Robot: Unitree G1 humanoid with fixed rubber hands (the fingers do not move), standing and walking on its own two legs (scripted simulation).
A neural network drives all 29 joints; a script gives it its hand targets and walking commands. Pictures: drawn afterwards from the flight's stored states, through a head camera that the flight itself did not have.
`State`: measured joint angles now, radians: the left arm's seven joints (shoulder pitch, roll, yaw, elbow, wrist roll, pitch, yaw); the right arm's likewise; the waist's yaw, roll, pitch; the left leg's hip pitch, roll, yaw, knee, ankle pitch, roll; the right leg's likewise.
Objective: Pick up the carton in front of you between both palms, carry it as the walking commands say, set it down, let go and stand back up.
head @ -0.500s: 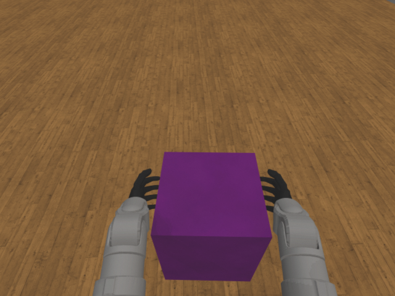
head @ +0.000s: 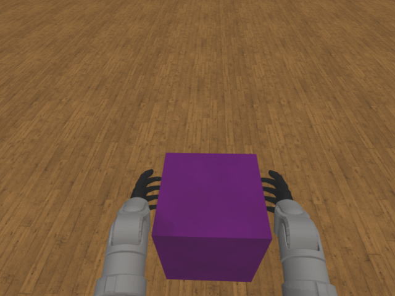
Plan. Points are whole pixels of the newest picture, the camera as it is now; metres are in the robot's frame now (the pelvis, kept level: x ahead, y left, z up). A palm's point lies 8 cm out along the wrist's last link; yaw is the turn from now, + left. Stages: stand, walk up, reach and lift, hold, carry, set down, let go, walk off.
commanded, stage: set down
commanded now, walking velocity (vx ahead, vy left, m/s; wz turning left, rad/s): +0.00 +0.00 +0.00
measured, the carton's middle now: (209, 219) +0.30 +0.00 -0.06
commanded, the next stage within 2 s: none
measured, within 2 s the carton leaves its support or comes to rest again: neither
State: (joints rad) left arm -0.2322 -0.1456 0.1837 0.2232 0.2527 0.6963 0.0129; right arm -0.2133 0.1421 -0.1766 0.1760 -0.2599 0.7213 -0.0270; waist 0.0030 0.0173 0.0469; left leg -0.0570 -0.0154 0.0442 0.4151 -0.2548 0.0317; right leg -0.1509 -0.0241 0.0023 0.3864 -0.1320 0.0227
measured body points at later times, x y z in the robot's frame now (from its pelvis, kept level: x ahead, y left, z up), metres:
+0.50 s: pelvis -0.04 -0.03 -0.05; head +0.13 -0.02 +0.36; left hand +0.36 +0.16 -0.12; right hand +0.35 -0.14 -0.12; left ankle -0.01 +0.10 -0.74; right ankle +0.06 -0.13 -0.74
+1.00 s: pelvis -0.04 -0.01 -0.17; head +0.21 +0.01 +0.20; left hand +0.42 +0.15 -0.27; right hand +0.41 -0.15 -0.27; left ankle -0.01 +0.10 -0.74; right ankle +0.06 -0.13 -0.74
